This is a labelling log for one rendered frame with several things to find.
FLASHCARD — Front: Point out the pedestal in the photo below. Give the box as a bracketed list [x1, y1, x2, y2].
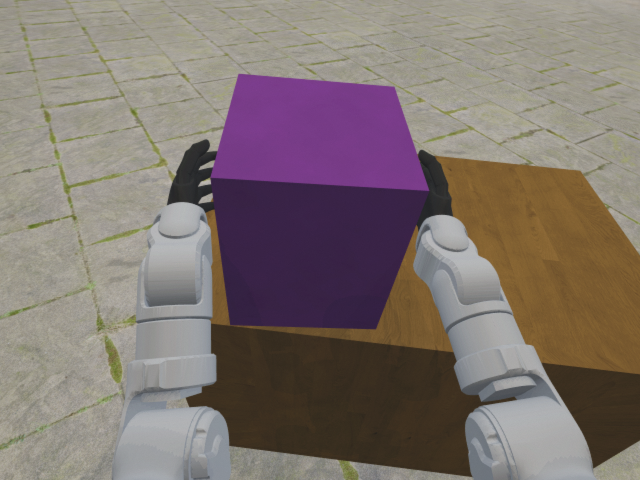
[186, 154, 640, 477]

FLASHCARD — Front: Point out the carton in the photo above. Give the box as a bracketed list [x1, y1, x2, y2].
[210, 74, 429, 329]

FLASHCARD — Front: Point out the robot right forearm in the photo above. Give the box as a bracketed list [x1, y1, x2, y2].
[413, 215, 594, 474]

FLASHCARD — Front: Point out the robot left forearm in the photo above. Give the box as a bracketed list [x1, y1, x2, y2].
[112, 202, 217, 480]

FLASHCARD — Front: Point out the robot right upper arm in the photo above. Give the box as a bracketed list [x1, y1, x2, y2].
[465, 396, 597, 480]

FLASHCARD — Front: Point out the right robot hand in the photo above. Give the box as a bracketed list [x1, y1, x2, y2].
[417, 150, 453, 232]

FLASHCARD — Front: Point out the left robot hand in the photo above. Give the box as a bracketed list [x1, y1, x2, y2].
[167, 139, 217, 213]

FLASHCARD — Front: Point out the robot left upper arm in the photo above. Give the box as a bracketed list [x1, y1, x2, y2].
[113, 406, 231, 480]

